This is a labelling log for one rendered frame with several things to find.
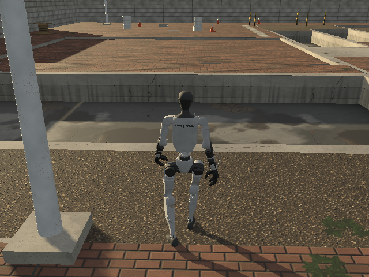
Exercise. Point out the left robot upper arm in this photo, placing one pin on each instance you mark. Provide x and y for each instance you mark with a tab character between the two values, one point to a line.
164	129

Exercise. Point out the left robot hand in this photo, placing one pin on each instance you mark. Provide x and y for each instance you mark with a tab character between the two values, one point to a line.
162	157

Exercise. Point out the humanoid robot head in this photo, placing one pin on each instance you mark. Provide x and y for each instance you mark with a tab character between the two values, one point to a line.
185	101

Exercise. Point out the left robot forearm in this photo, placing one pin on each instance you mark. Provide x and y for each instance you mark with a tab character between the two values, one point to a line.
159	149

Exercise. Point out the robot left foot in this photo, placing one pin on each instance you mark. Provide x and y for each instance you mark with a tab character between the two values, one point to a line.
173	242

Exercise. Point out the right robot upper arm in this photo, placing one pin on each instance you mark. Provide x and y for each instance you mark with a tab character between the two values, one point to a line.
202	121

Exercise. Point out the right robot hand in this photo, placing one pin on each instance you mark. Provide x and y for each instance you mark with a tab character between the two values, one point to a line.
214	178

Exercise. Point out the right robot forearm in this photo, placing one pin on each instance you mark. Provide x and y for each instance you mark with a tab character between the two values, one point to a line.
210	157

